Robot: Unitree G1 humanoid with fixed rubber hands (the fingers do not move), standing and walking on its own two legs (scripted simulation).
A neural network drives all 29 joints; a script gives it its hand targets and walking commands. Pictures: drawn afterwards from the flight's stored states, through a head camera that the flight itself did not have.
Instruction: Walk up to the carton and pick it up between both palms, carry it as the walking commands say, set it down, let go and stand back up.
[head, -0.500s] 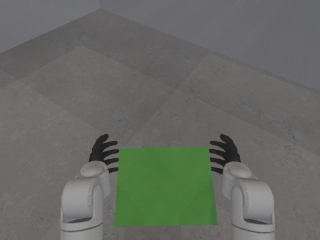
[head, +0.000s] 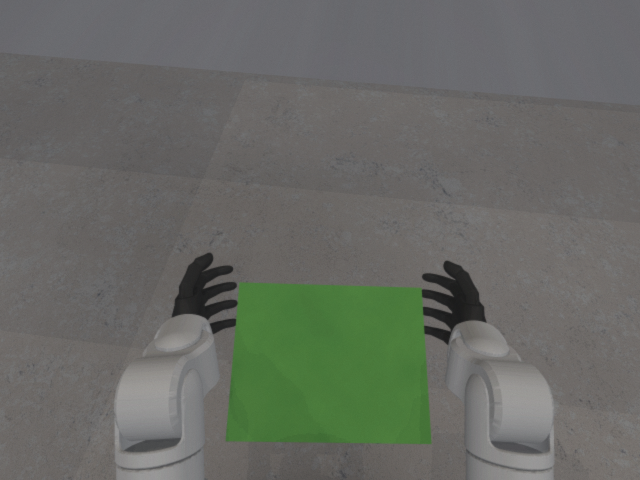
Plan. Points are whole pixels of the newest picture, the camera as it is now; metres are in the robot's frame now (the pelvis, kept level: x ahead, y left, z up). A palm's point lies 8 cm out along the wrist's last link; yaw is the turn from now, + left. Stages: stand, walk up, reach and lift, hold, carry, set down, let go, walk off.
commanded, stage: carry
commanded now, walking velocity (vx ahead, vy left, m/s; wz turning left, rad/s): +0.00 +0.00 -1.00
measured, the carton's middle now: (325, 361) +0.29 +0.00 -0.04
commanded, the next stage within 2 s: none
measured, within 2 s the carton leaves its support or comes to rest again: neither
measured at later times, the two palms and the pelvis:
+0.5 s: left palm (334, 256) +0.36 -0.01 +0.09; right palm (619, 331) +0.26 -0.28 +0.11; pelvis +0.05 -0.06 +0.01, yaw -20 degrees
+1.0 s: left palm (622, 251) +0.36 -0.34 +0.10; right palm out of the picture +0.12 -0.50 +0.09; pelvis +0.08 -0.19 +0.02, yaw -53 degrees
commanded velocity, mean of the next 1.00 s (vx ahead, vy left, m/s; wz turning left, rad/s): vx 0.00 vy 0.00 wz -1.00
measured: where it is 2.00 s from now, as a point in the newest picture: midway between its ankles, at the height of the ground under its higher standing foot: outside the picture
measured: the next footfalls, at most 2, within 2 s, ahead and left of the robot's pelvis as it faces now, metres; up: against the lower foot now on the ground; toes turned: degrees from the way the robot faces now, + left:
left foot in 0.14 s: +0.05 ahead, +0.07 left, +0.00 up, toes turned +2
right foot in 0.62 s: +0.10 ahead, -0.24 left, +0.00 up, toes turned -29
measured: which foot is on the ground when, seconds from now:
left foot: up 0.00-0.12, down 0.14-0.62, up 0.64-1.00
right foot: down 0.00-0.14, up 0.16-0.60, down 0.62-1.00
